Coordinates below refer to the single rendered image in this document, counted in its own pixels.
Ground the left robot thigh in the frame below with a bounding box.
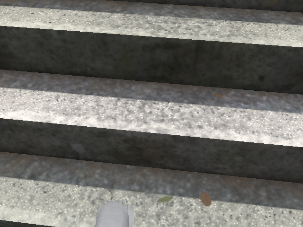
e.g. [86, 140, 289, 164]
[95, 201, 134, 227]

